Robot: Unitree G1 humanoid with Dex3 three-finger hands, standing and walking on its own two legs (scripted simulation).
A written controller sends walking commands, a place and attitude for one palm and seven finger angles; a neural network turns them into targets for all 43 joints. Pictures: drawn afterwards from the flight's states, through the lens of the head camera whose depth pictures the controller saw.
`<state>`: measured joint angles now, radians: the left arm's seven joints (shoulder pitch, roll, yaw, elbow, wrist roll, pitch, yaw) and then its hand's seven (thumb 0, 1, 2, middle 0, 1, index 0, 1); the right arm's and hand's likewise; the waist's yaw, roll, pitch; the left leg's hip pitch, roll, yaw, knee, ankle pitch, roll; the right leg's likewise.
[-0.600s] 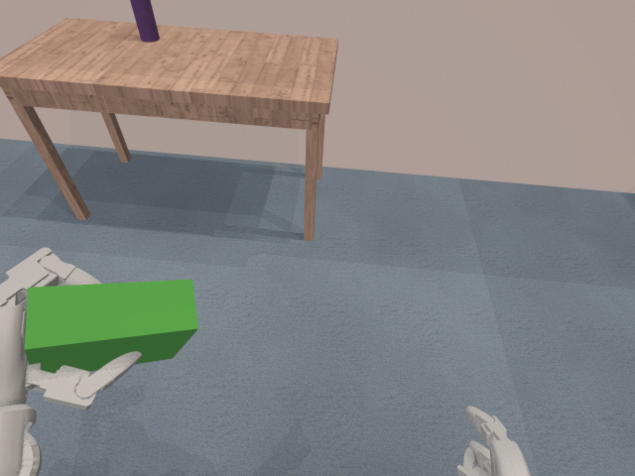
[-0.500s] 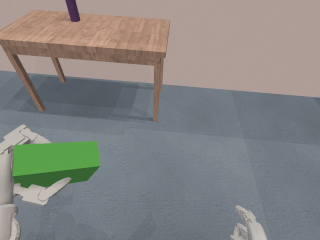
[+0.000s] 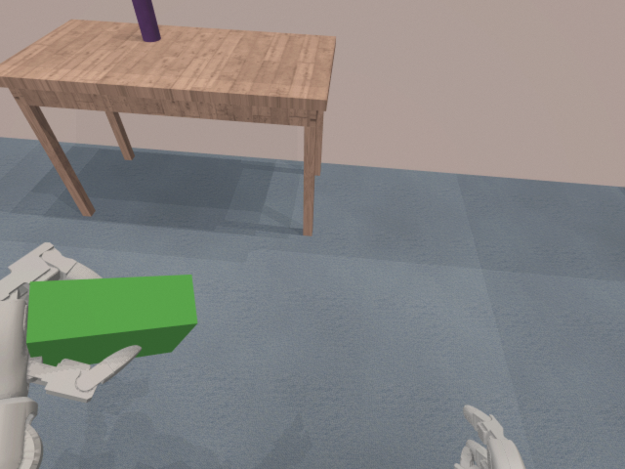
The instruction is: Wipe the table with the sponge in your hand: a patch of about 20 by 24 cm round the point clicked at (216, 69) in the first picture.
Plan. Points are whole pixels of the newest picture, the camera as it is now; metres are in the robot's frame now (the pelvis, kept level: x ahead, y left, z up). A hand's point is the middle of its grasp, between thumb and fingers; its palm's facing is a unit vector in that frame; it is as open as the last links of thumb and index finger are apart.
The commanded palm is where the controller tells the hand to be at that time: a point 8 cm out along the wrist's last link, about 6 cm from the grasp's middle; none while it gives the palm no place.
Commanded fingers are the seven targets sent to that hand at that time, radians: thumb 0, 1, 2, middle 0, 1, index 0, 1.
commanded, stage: walk to a spot facing it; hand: left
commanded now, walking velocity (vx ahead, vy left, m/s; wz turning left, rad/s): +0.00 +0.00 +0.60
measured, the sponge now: (138, 320) +0.23 +0.20 +0.14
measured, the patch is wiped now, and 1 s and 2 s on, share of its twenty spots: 0.00 0.00 0.00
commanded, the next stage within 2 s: none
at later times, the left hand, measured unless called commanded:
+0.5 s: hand (13, 415) +0.13 +0.25 +0.16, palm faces +0.54 -0.72 -0.42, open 9.5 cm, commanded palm +0.07 +0.29 +0.18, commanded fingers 0.00 0.10 1.30 -1.20 -1.60 -1.20 -1.60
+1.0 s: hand out of the picture +0.05 +0.28 +0.17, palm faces +0.80 -0.41 -0.43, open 9.5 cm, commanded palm -0.01 +0.28 +0.18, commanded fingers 0.00 0.10 1.30 -1.20 -1.60 -1.20 -1.60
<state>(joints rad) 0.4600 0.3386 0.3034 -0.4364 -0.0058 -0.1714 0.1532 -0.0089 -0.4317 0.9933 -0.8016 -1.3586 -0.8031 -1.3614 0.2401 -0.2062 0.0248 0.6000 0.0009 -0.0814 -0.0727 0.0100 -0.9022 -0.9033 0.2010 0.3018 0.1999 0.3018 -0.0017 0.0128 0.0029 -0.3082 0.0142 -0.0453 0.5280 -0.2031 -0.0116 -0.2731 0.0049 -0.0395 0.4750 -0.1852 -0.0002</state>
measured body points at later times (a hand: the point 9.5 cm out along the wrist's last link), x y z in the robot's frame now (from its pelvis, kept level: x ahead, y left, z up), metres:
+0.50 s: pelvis -0.02 -0.02 -0.01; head -0.01 -0.02 +0.44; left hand +0.10 +0.28 +0.19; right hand +0.18 -0.21 -0.10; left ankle -0.01 +0.11 -0.68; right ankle +0.04 -0.12 -0.74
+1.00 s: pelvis +0.01 -0.04 -0.01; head +0.01 -0.05 +0.44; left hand +0.00 +0.30 +0.20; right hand +0.25 -0.11 -0.11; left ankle -0.06 +0.12 -0.73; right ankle +0.10 -0.11 -0.74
